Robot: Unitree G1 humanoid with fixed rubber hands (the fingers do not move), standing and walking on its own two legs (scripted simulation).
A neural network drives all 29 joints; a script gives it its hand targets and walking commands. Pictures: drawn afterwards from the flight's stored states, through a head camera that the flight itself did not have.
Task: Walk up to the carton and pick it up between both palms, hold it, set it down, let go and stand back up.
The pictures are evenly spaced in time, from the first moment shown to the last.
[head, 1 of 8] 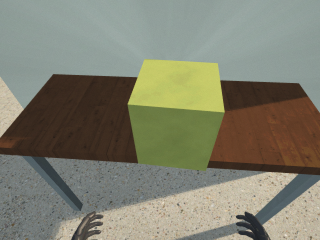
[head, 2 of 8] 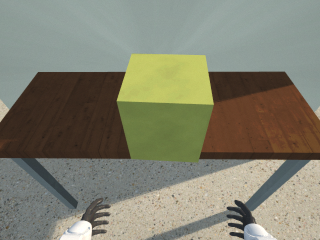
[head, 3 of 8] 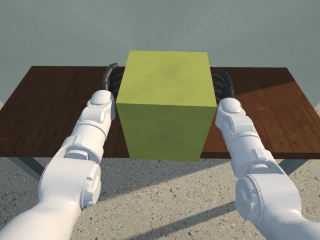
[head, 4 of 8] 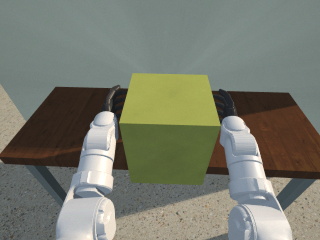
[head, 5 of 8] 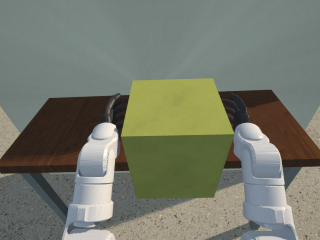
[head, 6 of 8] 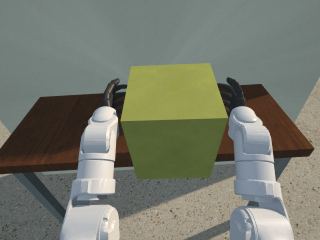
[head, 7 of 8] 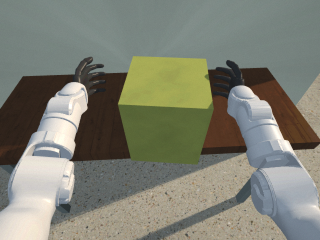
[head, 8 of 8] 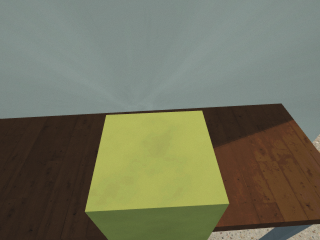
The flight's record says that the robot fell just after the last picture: no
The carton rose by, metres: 0.12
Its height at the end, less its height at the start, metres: +0.00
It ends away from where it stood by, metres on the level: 0.03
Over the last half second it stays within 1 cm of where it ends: yes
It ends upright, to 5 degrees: yes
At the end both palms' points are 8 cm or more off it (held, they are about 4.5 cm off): yes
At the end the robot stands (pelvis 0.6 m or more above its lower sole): yes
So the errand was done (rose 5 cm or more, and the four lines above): yes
